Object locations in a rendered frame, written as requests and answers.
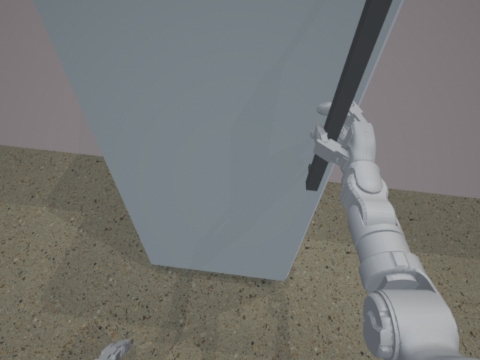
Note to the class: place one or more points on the fridge door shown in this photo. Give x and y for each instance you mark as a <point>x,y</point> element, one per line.
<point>203,109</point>

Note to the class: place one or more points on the handle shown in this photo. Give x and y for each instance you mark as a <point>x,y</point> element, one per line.
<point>366,34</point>

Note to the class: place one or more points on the robot right forearm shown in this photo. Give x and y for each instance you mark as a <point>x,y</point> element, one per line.
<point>386,260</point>

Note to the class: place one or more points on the right robot upper arm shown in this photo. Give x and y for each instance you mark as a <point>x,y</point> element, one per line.
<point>409,324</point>

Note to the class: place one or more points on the robot left hand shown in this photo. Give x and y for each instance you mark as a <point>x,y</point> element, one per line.
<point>115,351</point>

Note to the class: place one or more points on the robot right hand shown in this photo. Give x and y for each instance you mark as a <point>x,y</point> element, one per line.
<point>358,144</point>

